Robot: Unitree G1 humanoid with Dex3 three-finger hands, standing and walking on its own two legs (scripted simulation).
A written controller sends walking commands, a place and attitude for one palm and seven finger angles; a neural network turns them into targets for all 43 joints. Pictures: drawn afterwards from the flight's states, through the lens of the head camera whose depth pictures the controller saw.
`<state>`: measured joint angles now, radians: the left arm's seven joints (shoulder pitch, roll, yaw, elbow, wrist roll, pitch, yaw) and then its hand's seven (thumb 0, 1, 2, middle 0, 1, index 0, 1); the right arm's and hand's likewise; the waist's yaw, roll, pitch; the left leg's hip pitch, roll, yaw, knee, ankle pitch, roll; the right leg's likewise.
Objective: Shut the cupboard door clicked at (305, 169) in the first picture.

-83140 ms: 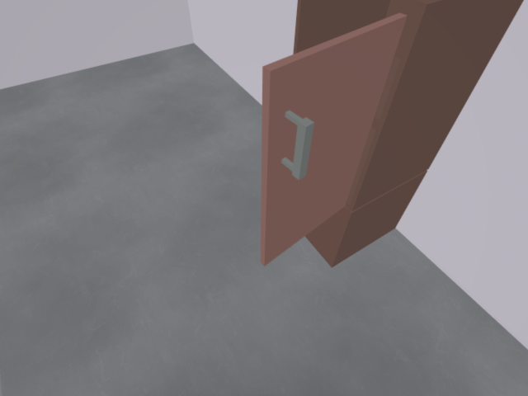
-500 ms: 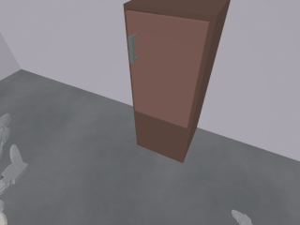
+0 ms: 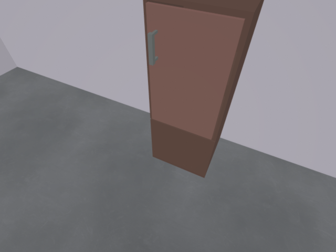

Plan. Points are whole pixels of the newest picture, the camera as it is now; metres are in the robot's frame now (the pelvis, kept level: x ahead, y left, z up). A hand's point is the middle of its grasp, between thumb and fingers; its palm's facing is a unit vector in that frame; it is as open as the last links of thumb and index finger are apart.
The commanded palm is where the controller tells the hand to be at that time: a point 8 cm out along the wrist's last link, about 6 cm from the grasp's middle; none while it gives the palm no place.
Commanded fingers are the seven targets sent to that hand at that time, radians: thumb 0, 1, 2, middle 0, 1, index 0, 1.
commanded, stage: let the arm hang, fingers relaxed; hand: left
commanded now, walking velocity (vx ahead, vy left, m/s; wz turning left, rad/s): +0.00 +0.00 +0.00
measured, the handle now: (153, 47) +0.83 +0.10 +0.10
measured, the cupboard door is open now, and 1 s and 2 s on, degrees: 0 0 0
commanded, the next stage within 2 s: look to check the result in 0.58 s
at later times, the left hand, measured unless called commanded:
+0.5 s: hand out of the picture -0.04 +0.17 -0.18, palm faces +0.03 -0.99 -0.14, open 7.4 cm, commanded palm none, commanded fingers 0.00 0.90 0.90 -0.20 -0.30 -0.20 -0.30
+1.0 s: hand out of the picture -0.05 +0.17 -0.17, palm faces +0.03 -0.99 -0.17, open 7.4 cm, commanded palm none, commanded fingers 0.00 0.90 0.90 -0.20 -0.30 -0.20 -0.30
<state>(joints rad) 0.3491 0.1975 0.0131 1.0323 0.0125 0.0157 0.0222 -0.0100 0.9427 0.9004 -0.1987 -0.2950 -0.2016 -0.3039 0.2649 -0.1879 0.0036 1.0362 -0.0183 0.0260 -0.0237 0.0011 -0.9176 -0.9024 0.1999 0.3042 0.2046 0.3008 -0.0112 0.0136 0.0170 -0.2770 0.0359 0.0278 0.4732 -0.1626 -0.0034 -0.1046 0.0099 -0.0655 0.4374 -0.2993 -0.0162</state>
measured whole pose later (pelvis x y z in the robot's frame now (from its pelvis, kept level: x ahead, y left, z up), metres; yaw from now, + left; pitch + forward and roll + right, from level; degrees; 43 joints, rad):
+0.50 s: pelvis +0.00 +0.02 +0.00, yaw -1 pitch -2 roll +0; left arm 0.37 0.11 0.00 1.15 0.01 0.00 0.03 0.01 0.91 0.90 -0.20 -0.29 -0.20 -0.30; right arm 0.32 -0.11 0.01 1.15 -0.01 0.01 -0.03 0.00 -0.90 -0.90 0.20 0.30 0.20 0.30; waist -0.01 -0.01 0.01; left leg -0.23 0.00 0.06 0.40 -0.13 0.03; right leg -0.09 -0.03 -0.04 0.41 -0.28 0.02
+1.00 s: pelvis +0.00 +0.01 +0.00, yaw -1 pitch -2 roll +0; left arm 0.39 0.12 0.00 1.16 0.01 -0.01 0.04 0.01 0.91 0.90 -0.19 -0.29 -0.20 -0.30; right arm 0.31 -0.12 0.00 1.14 -0.01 0.01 -0.03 0.00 -0.90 -0.90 0.20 0.30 0.20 0.30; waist -0.01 0.00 0.02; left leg -0.23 0.00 0.06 0.39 -0.13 0.02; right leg -0.09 -0.02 -0.04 0.41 -0.28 0.01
